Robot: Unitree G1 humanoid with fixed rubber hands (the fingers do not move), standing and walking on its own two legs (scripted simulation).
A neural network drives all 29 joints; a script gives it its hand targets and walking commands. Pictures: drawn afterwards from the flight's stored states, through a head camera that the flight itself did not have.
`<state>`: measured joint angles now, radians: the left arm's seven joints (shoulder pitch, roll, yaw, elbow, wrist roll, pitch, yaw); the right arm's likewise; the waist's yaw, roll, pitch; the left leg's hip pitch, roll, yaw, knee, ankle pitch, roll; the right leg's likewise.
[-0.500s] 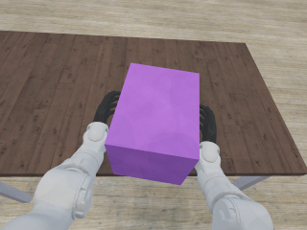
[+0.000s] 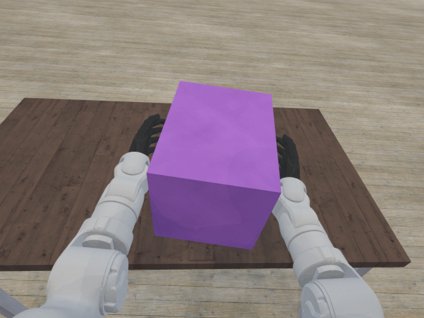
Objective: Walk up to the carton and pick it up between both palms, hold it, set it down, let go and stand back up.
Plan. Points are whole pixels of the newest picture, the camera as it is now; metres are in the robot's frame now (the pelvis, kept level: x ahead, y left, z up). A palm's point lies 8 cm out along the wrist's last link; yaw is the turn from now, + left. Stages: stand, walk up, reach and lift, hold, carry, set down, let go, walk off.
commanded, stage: reach and lift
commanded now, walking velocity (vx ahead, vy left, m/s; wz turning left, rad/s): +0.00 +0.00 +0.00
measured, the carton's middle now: (214, 162) +0.42 +0.00 +0.09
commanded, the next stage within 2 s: hold in 1.80 s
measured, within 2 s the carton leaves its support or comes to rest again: neither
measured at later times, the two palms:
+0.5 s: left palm (137, 166) +0.37 +0.14 +0.13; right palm (293, 184) +0.35 -0.15 +0.11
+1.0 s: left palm (144, 164) +0.35 +0.12 +0.15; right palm (306, 180) +0.35 -0.17 +0.13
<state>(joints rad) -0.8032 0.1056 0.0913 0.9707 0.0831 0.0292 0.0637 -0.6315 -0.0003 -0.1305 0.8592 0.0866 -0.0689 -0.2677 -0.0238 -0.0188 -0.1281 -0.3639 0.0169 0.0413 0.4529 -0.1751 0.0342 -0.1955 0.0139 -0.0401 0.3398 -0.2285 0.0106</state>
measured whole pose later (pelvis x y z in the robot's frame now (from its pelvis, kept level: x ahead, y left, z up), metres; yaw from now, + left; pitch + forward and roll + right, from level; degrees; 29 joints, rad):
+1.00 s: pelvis -0.01 -0.02 +0.00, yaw +2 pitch -7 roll -1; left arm -0.52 -0.05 0.20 0.15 0.28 0.54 0.02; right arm -0.52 -0.03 -0.02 0.51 0.15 0.16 -0.21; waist -0.07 -0.07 0.08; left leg -0.11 0.01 0.02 0.36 -0.14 0.01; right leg 0.04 0.01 -0.06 0.30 -0.23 -0.02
